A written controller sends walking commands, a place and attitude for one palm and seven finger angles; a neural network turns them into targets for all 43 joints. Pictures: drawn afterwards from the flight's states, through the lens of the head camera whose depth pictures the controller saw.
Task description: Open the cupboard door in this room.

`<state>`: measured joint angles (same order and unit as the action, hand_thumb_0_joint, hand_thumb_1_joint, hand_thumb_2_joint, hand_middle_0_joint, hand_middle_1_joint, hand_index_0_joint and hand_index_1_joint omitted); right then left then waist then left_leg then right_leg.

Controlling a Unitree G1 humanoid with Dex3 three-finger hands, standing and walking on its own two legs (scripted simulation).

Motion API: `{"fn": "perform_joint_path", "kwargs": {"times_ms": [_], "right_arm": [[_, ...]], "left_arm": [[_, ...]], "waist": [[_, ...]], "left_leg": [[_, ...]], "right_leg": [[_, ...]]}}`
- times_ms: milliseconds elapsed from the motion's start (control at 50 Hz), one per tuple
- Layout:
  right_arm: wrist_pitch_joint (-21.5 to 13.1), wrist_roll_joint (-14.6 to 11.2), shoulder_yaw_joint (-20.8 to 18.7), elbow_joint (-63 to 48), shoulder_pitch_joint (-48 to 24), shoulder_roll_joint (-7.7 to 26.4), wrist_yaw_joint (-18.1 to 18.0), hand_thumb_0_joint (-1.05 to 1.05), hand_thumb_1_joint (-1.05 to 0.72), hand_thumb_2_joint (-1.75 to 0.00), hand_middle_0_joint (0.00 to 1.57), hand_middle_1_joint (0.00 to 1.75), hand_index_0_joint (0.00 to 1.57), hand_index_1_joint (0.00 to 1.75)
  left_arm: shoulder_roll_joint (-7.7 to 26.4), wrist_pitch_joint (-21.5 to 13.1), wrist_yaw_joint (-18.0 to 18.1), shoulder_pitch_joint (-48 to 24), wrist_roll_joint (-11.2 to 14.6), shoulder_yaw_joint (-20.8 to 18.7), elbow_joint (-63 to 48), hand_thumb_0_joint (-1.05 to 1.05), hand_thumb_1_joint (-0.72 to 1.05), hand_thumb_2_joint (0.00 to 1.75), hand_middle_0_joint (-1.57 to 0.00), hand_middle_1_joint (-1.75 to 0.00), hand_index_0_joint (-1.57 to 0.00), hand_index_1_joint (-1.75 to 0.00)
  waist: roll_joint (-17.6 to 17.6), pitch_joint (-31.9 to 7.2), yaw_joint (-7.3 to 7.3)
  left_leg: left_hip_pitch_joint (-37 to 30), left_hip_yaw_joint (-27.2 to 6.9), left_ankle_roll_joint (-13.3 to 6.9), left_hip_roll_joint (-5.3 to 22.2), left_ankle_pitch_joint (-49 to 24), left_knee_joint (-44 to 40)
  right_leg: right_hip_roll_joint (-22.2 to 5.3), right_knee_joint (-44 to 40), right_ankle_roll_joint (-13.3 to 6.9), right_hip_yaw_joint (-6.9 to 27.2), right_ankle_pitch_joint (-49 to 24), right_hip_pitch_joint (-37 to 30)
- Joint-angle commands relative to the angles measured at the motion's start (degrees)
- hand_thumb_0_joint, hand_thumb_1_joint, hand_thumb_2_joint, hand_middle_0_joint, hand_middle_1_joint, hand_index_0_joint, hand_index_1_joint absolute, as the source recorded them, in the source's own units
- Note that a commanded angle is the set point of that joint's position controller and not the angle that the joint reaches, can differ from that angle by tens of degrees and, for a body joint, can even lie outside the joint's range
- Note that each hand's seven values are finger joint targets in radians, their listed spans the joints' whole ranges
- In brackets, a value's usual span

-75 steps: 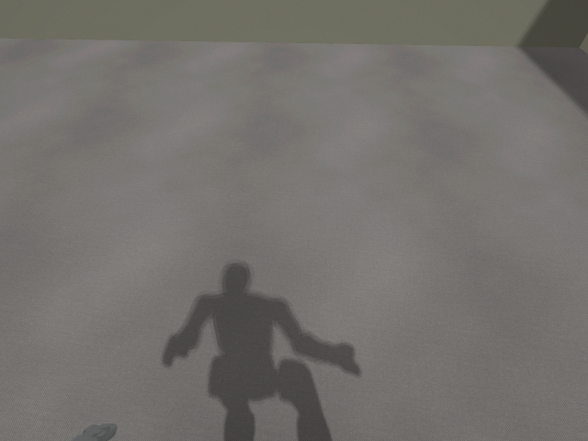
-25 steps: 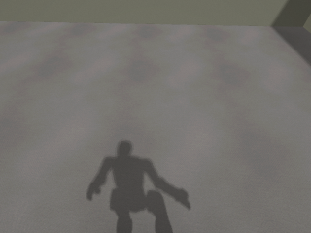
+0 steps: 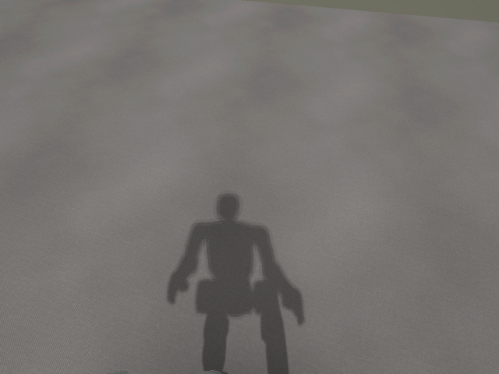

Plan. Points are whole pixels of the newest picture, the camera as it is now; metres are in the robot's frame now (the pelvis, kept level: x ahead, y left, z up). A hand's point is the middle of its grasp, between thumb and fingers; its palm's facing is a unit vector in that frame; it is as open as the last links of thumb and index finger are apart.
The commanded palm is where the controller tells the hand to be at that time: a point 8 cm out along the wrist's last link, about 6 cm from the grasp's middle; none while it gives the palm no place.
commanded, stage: turn or walk to find it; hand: left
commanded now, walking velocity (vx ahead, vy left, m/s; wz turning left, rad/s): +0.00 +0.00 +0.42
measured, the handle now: out of the picture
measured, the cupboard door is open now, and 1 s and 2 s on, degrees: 0 0 0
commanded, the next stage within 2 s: none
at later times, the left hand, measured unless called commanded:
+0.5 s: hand out of the picture -0.07 +0.20 -0.18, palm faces +0.31 -0.92 -0.25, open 7.4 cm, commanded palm none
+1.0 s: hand out of the picture -0.09 +0.18 -0.15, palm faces +0.48 -0.83 -0.27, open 7.4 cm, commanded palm none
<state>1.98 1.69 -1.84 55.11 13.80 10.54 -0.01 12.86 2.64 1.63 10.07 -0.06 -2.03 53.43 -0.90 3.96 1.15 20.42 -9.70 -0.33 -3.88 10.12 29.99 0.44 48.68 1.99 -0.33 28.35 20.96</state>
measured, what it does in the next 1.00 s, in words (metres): steps on the spot, turning left: right foot, then left foot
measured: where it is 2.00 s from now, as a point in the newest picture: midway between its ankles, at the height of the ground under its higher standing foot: outside the picture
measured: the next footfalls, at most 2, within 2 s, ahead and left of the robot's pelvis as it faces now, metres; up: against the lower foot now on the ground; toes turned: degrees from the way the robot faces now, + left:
right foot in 0.08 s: +0.01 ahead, -0.13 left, +0.00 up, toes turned +3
left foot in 0.48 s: -0.04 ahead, +0.12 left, +0.00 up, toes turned +19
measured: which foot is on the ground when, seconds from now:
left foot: down 0.00-0.08, up 0.10-0.46, down 0.48-0.86, up 0.88-1.00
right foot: up 0.00-0.06, down 0.08-0.48, up 0.50-0.84, down 0.86-1.00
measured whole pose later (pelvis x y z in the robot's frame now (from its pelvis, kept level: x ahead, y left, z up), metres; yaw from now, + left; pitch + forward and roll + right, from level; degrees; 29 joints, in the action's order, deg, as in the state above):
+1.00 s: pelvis -0.07 -0.03 +0.00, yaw +28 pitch -2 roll +1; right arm 4.5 1.6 -4.9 55.1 12.2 14.0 1.5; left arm 10.4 1.2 1.5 13.2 -1.3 -1.9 51.0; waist -2.3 3.4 0.4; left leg 27.8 -1.6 1.4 -1.2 22.6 63.0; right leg -3.6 31.6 -0.7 -7.1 16.4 13.4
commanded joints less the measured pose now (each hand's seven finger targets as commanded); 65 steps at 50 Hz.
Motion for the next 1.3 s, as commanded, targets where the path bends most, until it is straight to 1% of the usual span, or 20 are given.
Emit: {"fn": "perform_joint_path", "kwargs": {"times_ms": [0,40,60,80,180,320,400,440,460,480,580,780,800,840,940,1080,1140,1160,1200,1280], "right_arm": [[-0.31,-0.31,-4.17,-4.07,0.38,13.27,-1.02,0.00,-0.90,-0.90,0.20,0.30,0.20,0.30],[0.05,-1.04,-4.08,-5.09,-0.72,10.82,-0.49,0.00,-0.90,-0.90,0.20,0.30,0.20,0.30],[0.12,-1.19,-3.63,-6.64,-0.70,7.61,-0.23,0.00,-0.90,-0.90,0.20,0.30,0.20,0.30],[0.20,-0.44,-4.14,-7.50,-3.00,8.49,-0.22,0.00,-0.90,-0.90,0.20,0.30,0.20,0.30],[1.15,-0.73,-4.12,-3.34,-0.47,7.40,0.94,0.00,-0.90,-0.90,0.20,0.30,0.20,0.30],[0.72,-1.07,-2.47,-4.76,-8.54,6.24,0.89,0.00,-0.90,-0.90,0.20,0.30,0.20,0.30],[-0.23,-1.33,-2.16,-4.11,-5.50,6.92,0.58,0.00,-0.90,-0.90,0.20,0.30,0.20,0.30],[-1.25,-0.74,-3.20,-2.95,-0.30,12.16,0.42,0.00,-0.90,-0.90,0.20,0.30,0.20,0.30],[-1.35,-0.67,-4.39,-2.94,1.79,17.44,0.26,0.00,-0.90,-0.90,0.20,0.30,0.20,0.30],[-1.11,-1.12,-4.46,-1.99,4.38,17.70,-0.14,0.00,-0.90,-0.90,0.20,0.30,0.20,0.30],[-1.47,-0.65,-3.07,-4.12,-4.84,13.20,-1.18,0.00,-0.90,-0.90,0.20,0.30,0.20,0.30],[-0.31,-0.44,-4.20,-5.59,-5.80,13.30,-0.29,0.00,-0.90,-0.90,0.20,0.30,0.20,0.30],[-0.35,-0.74,-4.09,-5.96,-5.88,11.96,-0.13,0.00,-0.90,-0.90,0.20,0.30,0.20,0.30],[-0.22,-0.90,-3.44,-8.38,-5.61,6.59,0.23,0.00,-0.90,-0.90,0.20,0.30,0.20,0.30],[1.32,-0.31,-4.02,-3.87,-1.72,7.71,1.35,0.00,-0.90,-0.90,0.20,0.30,0.20,0.30],[0.42,-1.12,-2.70,-4.58,-6.39,5.31,1.20,0.00,-0.90,-0.90,0.20,0.30,0.20,0.30],[-0.24,-1.03,-2.56,-3.04,-0.82,5.92,0.77,0.00,-0.90,-0.90,0.20,0.30,0.20,0.30],[-0.78,-0.96,-2.95,-2.46,1.55,7.80,0.83,0.00,-0.90,-0.90,0.20,0.30,0.20,0.30],[-1.05,-0.46,-4.90,-2.98,4.80,17.17,0.33,0.00,-0.90,-0.90,0.20,0.30,0.20,0.30],[-1.63,-0.32,-3.26,-3.39,-1.99,11.44,-1.11,0.00,-0.90,-0.90,0.20,0.30,0.20,0.30]], "left_arm": [[4.29,-1.52,0.26,4.93,0.02,-1.52,-3.64,0.00,0.90,0.90,-0.20,-0.30,-0.20,-0.30],[7.22,-1.97,0.63,8.62,-0.44,-2.44,-2.76,0.00,0.90,0.90,-0.20,-0.30,-0.20,-0.30],[12.24,-2.29,0.97,9.11,-1.48,-3.51,-3.17,0.00,0.90,0.90,-0.20,-0.30,-0.20,-0.30],[14.07,-2.12,1.00,6.19,-1.33,-3.42,-4.99,0.00,0.90,0.90,-0.20,-0.30,-0.20,-0.30],[8.26,-3.22,0.78,0.68,-1.42,-1.99,-5.43,0.00,0.90,0.90,-0.20,-0.30,-0.20,-0.30],[11.28,-2.92,0.63,9.38,-1.93,-2.81,-2.42,0.00,0.90,0.90,-0.20,-0.30,-0.20,-0.30],[12.40,-2.57,0.59,8.63,-1.77,-3.36,-1.78,0.00,0.90,0.90,-0.20,-0.30,-0.20,-0.30],[10.12,-2.07,0.17,7.88,-0.83,-3.07,-2.73,0.00,0.90,0.90,-0.20,-0.30,-0.20,-0.30],[6.16,-1.87,-0.28,7.49,-0.74,-2.11,-4.92,0.00,0.90,0.90,-0.20,-0.30,-0.20,-0.30],[6.47,-1.03,0.31,3.41,-1.25,-1.42,-5.95,0.00,0.90,0.90,-0.20,-0.30,-0.20,-0.30],[5.84,-0.70,-0.80,3.66,-0.72,-2.15,-3.07,0.00,0.90,0.90,-0.20,-0.30,-0.20,-0.30],[4.63,-1.53,-0.31,7.80,-0.52,-2.33,-3.55,0.00,0.90,0.90,-0.20,-0.30,-0.20,-0.30],[5.57,-2.02,-0.10,9.48,-0.71,-2.64,-3.33,0.00,0.90,0.90,-0.20,-0.30,-0.20,-0.30],[13.97,-2.66,0.37,9.48,-1.83,-3.98,-4.79,0.00,0.90,0.90,-0.20,-0.30,-0.20,-0.30],[8.40,-2.84,0.51,-0.48,-1.53,-2.59,-7.05,0.00,0.90,0.90,-0.20,-0.30,-0.20,-0.30],[11.35,-2.44,0.44,6.22,-2.00,-3.73,-3.50,0.00,0.90,0.90,-0.20,-0.30,-0.20,-0.30],[11.50,-1.95,0.24,5.04,-1.45,-3.84,-3.03,0.00,0.90,0.90,-0.20,-0.30,-0.20,-0.30],[10.24,-1.55,0.08,4.91,-0.98,-3.64,-3.18,0.00,0.90,0.90,-0.20,-0.30,-0.20,-0.30],[4.53,-0.82,-0.46,2.71,-0.94,-2.25,-6.89,0.00,0.90,0.90,-0.20,-0.30,-0.20,-0.30],[5.36,-0.41,-0.99,0.82,-1.19,-3.01,-3.60,0.00,0.90,0.90,-0.20,-0.30,-0.20,-0.30]], "waist": [[-7.88,-9.61,-1.08],[-2.35,-8.76,-2.74],[12.82,-6.62,-3.14],[13.91,-3.36,-3.65],[9.68,0.26,0.66],[11.26,-2.37,-3.96],[12.64,-5.92,-2.41],[0.72,-10.37,0.60],[-15.25,-10.07,1.14],[-11.01,-9.84,2.81],[-8.32,-5.07,-0.78],[-5.85,-4.91,-2.60],[-3.68,-5.70,-3.44],[19.08,-3.78,-4.39],[10.15,-0.95,0.27],[11.50,-2.81,-4.02],[10.11,-5.47,-1.23],[4.94,-7.20,0.12],[-17.26,-6.39,1.95],[-8.39,-3.52,-0.59]], "left_leg": [[-7.15,-15.41,-8.37,11.43,-12.94,-7.25],[5.52,-10.89,-3.46,6.78,0.86,-1.88],[16.32,0.31,0.90,-0.38,13.79,11.41],[15.84,4.43,2.09,-0.67,20.23,24.07],[11.93,7.76,3.09,3.96,10.48,38.56],[6.46,12.64,3.48,4.54,15.80,19.65],[-3.39,15.27,2.31,3.68,10.12,3.25],[-19.97,7.31,-1.17,11.25,-11.60,-8.05],[-26.32,-9.45,-8.79,25.63,-37.01,-7.48],[-21.95,-8.42,-12.61,27.55,-38.35,-7.65],[-12.43,-0.65,-9.38,17.44,-23.92,-8.75],[-2.40,-6.40,-7.38,14.11,-8.51,-6.51],[1.21,-5.10,-5.29,11.72,-4.65,-2.76],[14.43,7.60,1.35,-0.17,21.36,21.62],[9.43,8.11,2.50,4.97,11.47,38.27],[3.11,13.98,2.91,5.28,17.30,15.69],[-6.19,15.73,2.28,4.73,7.73,1.78],[-12.67,13.16,1.45,6.63,1.29,-5.75],[-15.71,-12.14,-9.57,27.32,-18.20,-13.10],[-8.03,-3.47,-8.02,18.55,-8.88,-13.09]], "right_leg": [[0.92,-14.59,0.25,-0.35,-5.60,-6.63],[-4.33,-27.83,-1.30,3.05,-12.00,-20.28],[-19.11,-34.08,-6.56,18.94,-6.09,-22.96],[-27.96,-35.95,-11.32,23.34,-11.73,-12.94],[-16.90,-30.33,-9.38,4.72,-27.86,-7.37],[-19.08,-25.58,-10.72,1.98,-42.28,-15.18],[-18.73,-19.13,-7.79,-0.88,-46.84,-15.44],[-13.82,-5.70,-1.75,-7.20,-32.89,-4.34],[-6.90,5.29,2.07,-8.73,3.76,10.46],[-6.76,11.69,1.79,-3.66,9.56,9.69],[-6.13,11.84,2.19,-1.58,-1.46,6.98],[-1.98,-16.37,1.37,-3.30,-11.22,-10.03],[-3.70,-24.03,1.01,-1.90,-15.08,-15.45],[-26.68,-34.94,-8.58,21.24,-15.94,-16.36],[-17.87,-32.85,-8.42,4.03,-14.77,-5.21],[-20.86,-27.19,-10.11,0.10,-29.98,-12.13],[-19.43,-20.48,-6.23,-4.20,-30.74,-9.58],[-17.67,-14.18,-3.35,-6.61,-26.63,-5.53],[-6.79,7.57,2.13,-7.54,8.39,11.45],[-7.24,16.01,1.57,-0.72,-4.41,10.15]]}}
